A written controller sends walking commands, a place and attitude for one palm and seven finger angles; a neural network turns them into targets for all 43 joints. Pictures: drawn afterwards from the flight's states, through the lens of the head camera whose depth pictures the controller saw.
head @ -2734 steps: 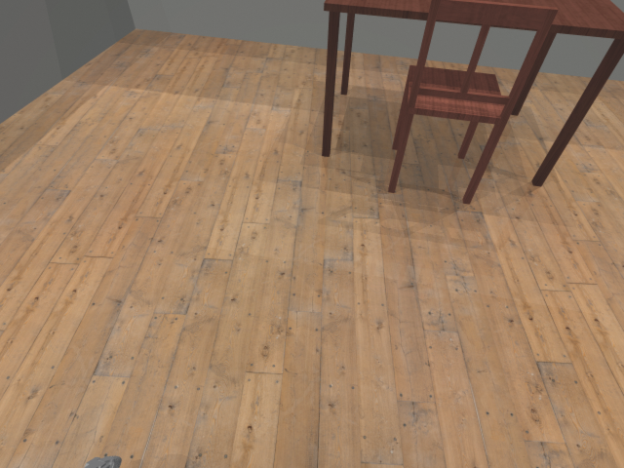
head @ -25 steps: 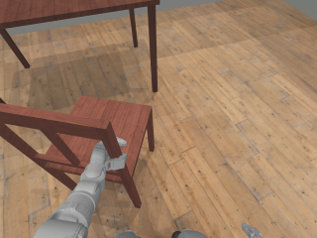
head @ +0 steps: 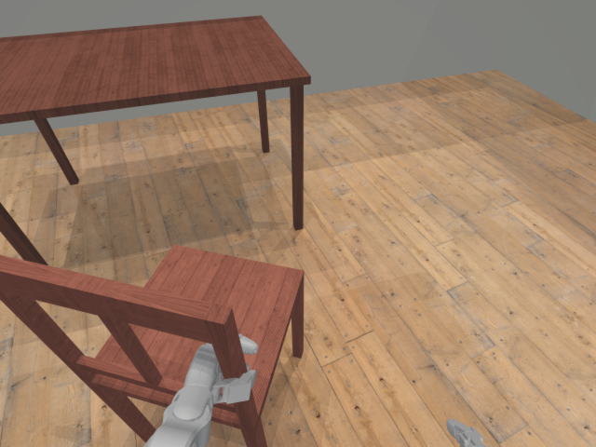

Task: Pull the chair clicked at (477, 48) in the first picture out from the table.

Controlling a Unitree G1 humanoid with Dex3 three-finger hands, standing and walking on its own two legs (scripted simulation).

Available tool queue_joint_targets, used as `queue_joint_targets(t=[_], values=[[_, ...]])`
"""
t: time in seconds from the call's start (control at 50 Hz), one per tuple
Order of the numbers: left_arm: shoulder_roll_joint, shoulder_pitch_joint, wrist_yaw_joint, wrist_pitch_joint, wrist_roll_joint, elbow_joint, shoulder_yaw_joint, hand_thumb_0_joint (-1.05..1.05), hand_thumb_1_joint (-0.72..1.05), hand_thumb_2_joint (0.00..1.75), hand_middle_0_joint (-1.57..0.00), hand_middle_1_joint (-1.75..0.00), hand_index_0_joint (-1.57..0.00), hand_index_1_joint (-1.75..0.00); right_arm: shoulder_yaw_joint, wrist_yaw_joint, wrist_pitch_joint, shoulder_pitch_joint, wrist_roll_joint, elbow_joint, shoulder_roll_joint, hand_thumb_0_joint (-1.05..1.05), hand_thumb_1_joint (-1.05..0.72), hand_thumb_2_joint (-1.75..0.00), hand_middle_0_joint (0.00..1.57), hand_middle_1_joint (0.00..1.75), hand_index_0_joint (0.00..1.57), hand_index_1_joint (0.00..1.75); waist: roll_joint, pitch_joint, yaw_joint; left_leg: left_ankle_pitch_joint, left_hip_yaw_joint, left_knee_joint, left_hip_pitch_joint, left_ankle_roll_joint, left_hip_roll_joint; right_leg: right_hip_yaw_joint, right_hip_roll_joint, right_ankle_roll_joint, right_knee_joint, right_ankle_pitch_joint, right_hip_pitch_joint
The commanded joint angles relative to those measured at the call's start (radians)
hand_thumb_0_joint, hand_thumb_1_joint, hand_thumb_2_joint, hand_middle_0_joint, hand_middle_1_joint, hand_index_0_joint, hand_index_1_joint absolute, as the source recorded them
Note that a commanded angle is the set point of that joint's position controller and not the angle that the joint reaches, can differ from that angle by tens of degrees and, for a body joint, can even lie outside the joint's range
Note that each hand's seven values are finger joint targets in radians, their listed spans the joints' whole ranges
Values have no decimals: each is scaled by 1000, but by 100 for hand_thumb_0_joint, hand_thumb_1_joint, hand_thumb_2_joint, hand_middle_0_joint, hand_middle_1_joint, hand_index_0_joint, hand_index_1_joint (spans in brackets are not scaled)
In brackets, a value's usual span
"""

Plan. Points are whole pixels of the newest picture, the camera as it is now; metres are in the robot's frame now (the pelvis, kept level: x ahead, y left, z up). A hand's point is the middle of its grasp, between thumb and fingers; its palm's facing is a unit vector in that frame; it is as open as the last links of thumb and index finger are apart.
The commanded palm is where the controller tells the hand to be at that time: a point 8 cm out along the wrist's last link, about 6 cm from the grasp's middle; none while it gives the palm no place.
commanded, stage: stop walking, hand still on the chair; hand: left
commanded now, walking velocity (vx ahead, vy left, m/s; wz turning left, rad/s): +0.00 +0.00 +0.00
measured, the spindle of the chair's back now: (134, 349) +0.30 +0.30 -0.10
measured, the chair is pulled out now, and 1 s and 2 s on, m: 0.66 0.66 0.66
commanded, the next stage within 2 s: open the thumb and straighten the fingers in 0.60 s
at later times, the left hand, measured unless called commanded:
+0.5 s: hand (243, 379) +0.25 +0.10 -0.07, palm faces -0.06 -0.99 -0.12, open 6.3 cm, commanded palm +0.23 +0.15 -0.05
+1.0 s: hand (239, 371) +0.26 +0.11 -0.07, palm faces -0.09 -0.99 -0.09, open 9.8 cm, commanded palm +0.24 +0.16 -0.05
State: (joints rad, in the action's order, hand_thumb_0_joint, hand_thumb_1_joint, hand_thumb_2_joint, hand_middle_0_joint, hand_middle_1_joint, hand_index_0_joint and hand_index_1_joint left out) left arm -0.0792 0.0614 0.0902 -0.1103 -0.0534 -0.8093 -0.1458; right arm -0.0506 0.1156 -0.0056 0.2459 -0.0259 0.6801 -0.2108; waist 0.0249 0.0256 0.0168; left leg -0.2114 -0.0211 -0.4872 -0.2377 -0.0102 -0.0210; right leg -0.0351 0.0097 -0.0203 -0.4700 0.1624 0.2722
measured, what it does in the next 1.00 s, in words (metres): stands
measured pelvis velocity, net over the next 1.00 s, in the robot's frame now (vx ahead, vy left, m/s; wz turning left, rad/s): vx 0.03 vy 0.00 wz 0.02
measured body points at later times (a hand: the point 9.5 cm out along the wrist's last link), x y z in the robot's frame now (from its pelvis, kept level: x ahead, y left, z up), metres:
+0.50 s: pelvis +0.05 +0.00 +0.01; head +0.04 -0.01 +0.46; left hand +0.24 +0.15 -0.06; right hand +0.22 -0.23 -0.09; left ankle +0.03 +0.13 -0.74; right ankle +0.06 -0.10 -0.74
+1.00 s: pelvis +0.03 +0.00 -0.03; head +0.05 -0.01 +0.42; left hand +0.26 +0.16 -0.06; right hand +0.20 -0.24 -0.11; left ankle +0.04 +0.13 -0.74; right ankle +0.06 -0.10 -0.74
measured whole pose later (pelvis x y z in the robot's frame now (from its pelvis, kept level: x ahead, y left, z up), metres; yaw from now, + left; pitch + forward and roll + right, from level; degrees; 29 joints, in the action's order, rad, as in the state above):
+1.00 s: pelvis +0.03 +0.00 -0.03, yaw +1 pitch +6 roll +1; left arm -0.13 -0.17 0.01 0.05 -0.06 -0.33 -0.14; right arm 0.00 0.01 0.03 0.21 -0.05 0.56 -0.24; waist 0.02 0.09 0.04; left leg -0.37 -0.01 -0.74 -0.47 -0.01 0.00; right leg -0.05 -0.02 -0.02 -0.76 0.34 0.51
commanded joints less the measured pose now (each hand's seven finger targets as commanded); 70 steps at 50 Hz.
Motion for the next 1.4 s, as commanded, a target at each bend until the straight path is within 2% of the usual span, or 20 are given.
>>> queue_joint_targets(t=[0.0, 0.18, 0.38, 0.68, 0.7, 0.72, 0.74, 0.76, 0.78, 0.88, 0.92, 0.94, 1.0, 1.02, 1.12, 1.18, 1.2, 1.28, 1.3, 1.38], values=[[-89, 230, 17, -35, 18, 230, 23, 0, 90, 90, -50, -145, -50, -145, 44, 15, 47, -111, 9, -149, -128, 0, -90, -90, 20, 30, 20, 30, -31, 71, -14, -139, 63, 127, 29, 30, -41, 71, -67, 13, 164, 240, 24], [-64, 89, 8, -25, 20, 337, -15, 0, 90, 90, -50, -145, -50, -145, 43, 17, 41, -119, 13, -162, -125, 0, -90, -90, 20, 30, 20, 30, -49, 138, -16, 142, 44, 100, 107, 21, -47, 31, -68, 17, 106, -68, -58], [-66, -20, 7, -15, 20, 396, -27, 0, 90, 90, -50, -145, -50, -145, 43, 14, 19, -132, 15, -176, -121, 0, -90, -90, 20, 30, 20, 30, -47, 130, -16, 215, 37, 90, 129, 15, -37, 23, -76, 13, 121, -147, -78], [-95, -79, 13, -21, 17, 482, -9, 0, 90, 90, -50, -145, -50, -145, 41, 9, -1, -141, 12, -199, -114, 0, -90, -90, 20, 30, 20, 30, -44, 125, -18, 211, 43, 106, 125, 14, -30, 12, -75, 14, 144, -124, -98], [-28, -146, -21, 62, 21, 340, -69, 0, 78, 84, -50, -145, -50, -145, 79, -36, -9, -132, -26, -189, -168, 0, -90, -90, 20, 30, 20, 30, -95, 90, 56, 155, 12, 62, 40, 13, 9, -13, -46, 1, 38, -112, -8], [-42, -27, -41, 51, -3, 485, -35, 0, 66, 78, -50, -145, -50, -145, 69, -66, 7, -138, -29, -209, -137, 0, -90, -90, 20, 30, 20, 30, -148, 58, 31, 108, 15, 33, -24, 27, 20, -14, -35, 5, 22, -100, 18], [-94, 26, -59, 40, -4, 583, 2, 0, 54, 73, -50, -145, -50, -145, 89, -74, 28, -150, -26, -224, -142, 0, -90, -90, 20, 30, 20, 30, -75, 132, 25, 81, 2, -3, -27, 32, 35, 7, -34, 6, 2, -85, 18], [-115, -23, -69, 43, -9, 595, 33, 0, 42, 67, -50, -145, -50, -145, 90, -79, 42, -149, -20, -227, -136, 0, -90, -90, 20, 30, 20, 30, -48, 172, 10, 72, 1, -29, -49, 31, 42, 10, -33, 4, -25, -79, 11], [-96, -79, -80, 51, -13, 598, 30, 0, 30, 61, -50, -145, -50, -145, 86, -86, 52, -144, -19, -237, -132, 0, -90, -90, 20, 30, 20, 30, -77, 185, 6, 67, 6, -52, -76, 31, 42, 5, -30, 4, -51, -74, 18], [-75, -77, -81, 79, -9, 676, 20, 0, -31, 32, -50, -145, -50, -145, 85, -97, 88, -138, -20, -273, -130, 0, -90, -90, 20, 30, 20, 30, -43, 201, 17, -33, 18, -144, -166, 31, 39, 1, -21, 6, -142, 64, 143], [-127, -93, -76, 105, -3, 665, 73, 0, -55, 20, -45, -130, -45, -130, 89, -95, 88, -129, -22, -278, -144, 0, -90, -90, 20, 30, 20, 30, -67, 200, 16, -58, 25, -169, -211, 30, 34, 0, -18, 7, -174, 96, 179], [-98, -55, -80, 120, 2, 684, 39, 0, -55, 20, -43, -123, -43, -123, 84, -94, 89, -133, -20, -286, -141, 0, -90, -90, 20, 30, 20, 30, -52, 189, 25, -79, 25, -182, -230, 32, 40, 2, -20, 9, -182, 116, 197], [-104, -72, -82, 165, -1, 730, 50, 0, -55, 20, -35, -101, -35, -101, 87, -87, 96, -131, -22, -306, -147, 0, -90, -90, 20, 30, 20, 30, -65, 228, 20, -86, 30, -205, -241, 34, 35, 0, -15, 7, -208, 140, 212], [-95, -84, -84, 178, -5, 755, 42, 0, -55, 20, -32, -94, -32, -94, 84, -85, 100, -136, -22, -313, -145, 0, -90, -90, 20, 30, 20, 30, -31, 235, 14, -89, 29, -212, -242, 33, 36, 0, -17, 7, -214, 144, 213], [-98, -101, -74, 242, -8, 817, 40, 0, -55, 20, -20, -58, -20, -58, 77, -73, 111, -128, -18, -323, -149, 0, -90, -90, 20, 30, 20, 30, -78, 222, 25, -80, 40, -243, -282, 36, 36, -4, -13, 10, -236, 138, 234], [-106, -86, -65, 269, -1, 851, 45, 0, -55, 20, -13, -36, -13, -36, 74, -69, 115, -119, -15, -324, -150, 0, -90, -90, 20, 30, 20, 30, -59, 232, 28, -89, 43, -257, -287, 36, 38, -3, -13, 10, -245, 153, 249], [-127, -106, -63, 279, 2, 806, 73, 0, -55, 20, -10, -29, -10, -29, 76, -66, 114, -111, -12, -319, -155, 0, -90, -90, 20, 30, 20, 30, -106, 210, 33, -90, 45, -269, -315, 36, 39, -6, -9, 11, -253, 151, 262], [-126, -152, -73, 285, -3, 882, 72, 0, -55, 20, 0, 0, 0, 0, 74, -64, 120, -101, -10, -337, -146, 0, -90, -90, 20, 30, 20, 30, -79, 261, 23, -57, 36, -294, -316, 38, 44, 5, -17, 12, -266, 105, 233], [-134, -164, -75, 290, -2, 882, 76, 0, -55, 20, 0, 0, 0, 0, 73, -63, 119, -100, -10, -339, -150, 0, -90, -90, 20, 30, 20, 30, -92, 255, 27, -55, 39, -297, -328, 39, 42, 6, -14, 13, -269, 107, 237], [-120, -150, -79, 289, 2, 951, 45, 0, -55, 20, 0, 0, 0, 0, 70, -60, 128, -89, -11, -341, -143, 0, -90, -90, 20, 30, 20, 30, -23, 271, 40, -40, 40, -315, -305, 40, 45, 6, -16, 11, -278, 86, 250]])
